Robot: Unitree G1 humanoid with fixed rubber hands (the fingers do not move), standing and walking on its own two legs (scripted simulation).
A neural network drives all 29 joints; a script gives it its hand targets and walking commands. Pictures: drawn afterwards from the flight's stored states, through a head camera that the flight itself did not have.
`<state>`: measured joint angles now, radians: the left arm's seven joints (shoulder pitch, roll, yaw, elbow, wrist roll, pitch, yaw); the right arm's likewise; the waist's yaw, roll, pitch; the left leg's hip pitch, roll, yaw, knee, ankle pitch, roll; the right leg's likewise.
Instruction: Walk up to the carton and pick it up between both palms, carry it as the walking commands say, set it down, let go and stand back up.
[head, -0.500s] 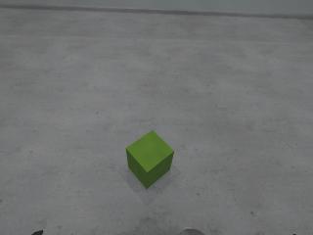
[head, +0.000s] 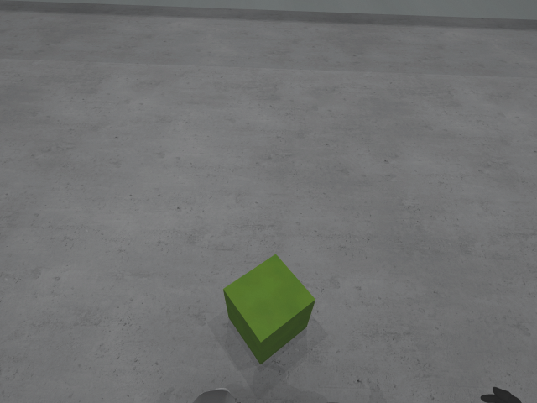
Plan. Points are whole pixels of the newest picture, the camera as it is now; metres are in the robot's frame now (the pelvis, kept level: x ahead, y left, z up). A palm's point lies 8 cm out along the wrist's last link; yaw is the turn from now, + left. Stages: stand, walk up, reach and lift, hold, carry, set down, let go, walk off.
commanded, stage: walk up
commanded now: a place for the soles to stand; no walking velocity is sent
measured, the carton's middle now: (268, 309) +0.49 +0.03 -0.62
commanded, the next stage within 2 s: none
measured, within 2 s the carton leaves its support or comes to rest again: neither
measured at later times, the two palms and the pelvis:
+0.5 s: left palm (88, 353) +0.20 +0.30 -0.06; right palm (510, 396) +0.17 -0.34 -0.08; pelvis +0.06 -0.02 +0.02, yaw +0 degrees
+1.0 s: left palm (90, 339) +0.21 +0.29 -0.06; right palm out of the picture +0.13 -0.44 -0.03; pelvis +0.07 -0.07 +0.02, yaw +8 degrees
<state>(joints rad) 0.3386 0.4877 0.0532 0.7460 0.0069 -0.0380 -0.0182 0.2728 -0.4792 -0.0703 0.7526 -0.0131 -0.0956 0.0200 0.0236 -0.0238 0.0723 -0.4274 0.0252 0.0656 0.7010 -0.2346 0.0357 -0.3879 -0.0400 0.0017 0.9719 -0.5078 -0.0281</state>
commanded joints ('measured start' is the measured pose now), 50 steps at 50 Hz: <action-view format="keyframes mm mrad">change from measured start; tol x16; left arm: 1 44 178 46 -44 1 -9 19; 40 -366 91 -19 331 -12 10 13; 43 -465 118 69 26 80 104 -73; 50 -403 125 123 -129 75 131 -117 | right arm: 1 76 -250 -67 -37 7 6 -19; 40 -295 -108 45 349 12 54 -22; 42 100 -361 -66 303 1 26 -94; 50 84 -320 -87 64 -26 -17 -136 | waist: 1 -34 118 -49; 41 -111 -84 -69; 50 -50 147 -59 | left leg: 1 224 315 -453 -310 -42 234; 5 32 216 -198 -181 314 163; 10 37 8 -39 85 -267 -14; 18 153 83 -120 -132 123 15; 40 309 123 -118 -411 167 -25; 43 523 390 -625 -433 43 223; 50 97 202 -403 -292 45 166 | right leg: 1 -258 -37 61 87 -19 0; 7 163 26 -51 -334 247 -22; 9 97 -208 325 -545 212 -100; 15 39 -78 87 -403 354 -44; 40 263 -102 54 -693 423 5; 43 -343 -22 121 -7 16 13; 50 -152 -40 109 62 98 40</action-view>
